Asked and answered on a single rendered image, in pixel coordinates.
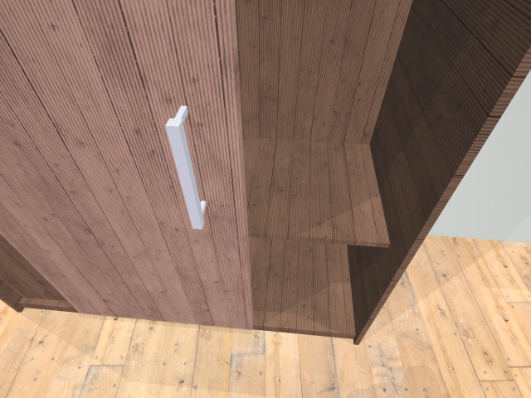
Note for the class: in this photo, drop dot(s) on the handle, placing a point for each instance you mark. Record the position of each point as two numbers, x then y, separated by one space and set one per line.
181 154

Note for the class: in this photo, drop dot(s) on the wardrobe door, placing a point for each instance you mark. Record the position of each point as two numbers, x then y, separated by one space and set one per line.
89 190
21 276

